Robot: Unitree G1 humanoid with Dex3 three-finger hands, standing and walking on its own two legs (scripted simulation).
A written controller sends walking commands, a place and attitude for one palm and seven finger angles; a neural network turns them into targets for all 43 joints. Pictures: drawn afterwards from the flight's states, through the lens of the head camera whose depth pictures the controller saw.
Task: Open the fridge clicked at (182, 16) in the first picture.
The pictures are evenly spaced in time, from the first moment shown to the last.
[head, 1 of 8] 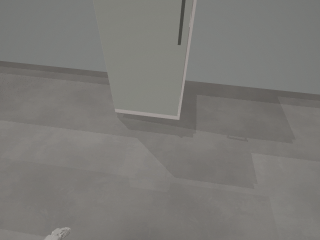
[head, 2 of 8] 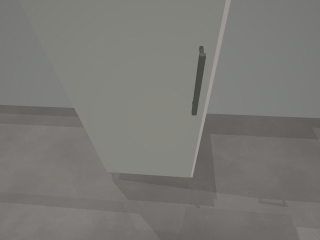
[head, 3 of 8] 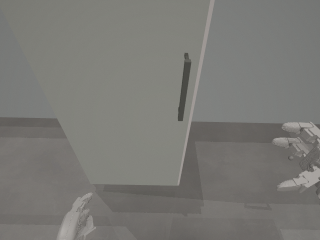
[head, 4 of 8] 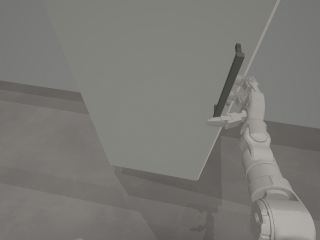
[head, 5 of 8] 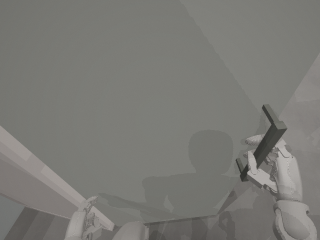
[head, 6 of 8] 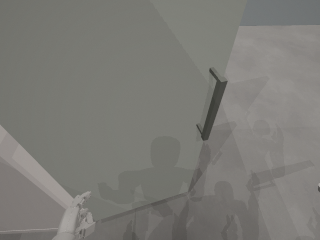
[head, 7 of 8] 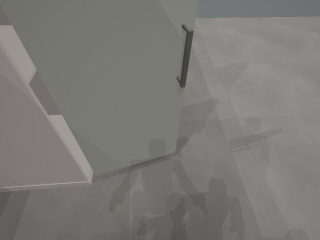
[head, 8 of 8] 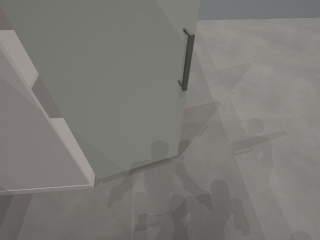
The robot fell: no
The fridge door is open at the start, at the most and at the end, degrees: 0 82 75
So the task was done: yes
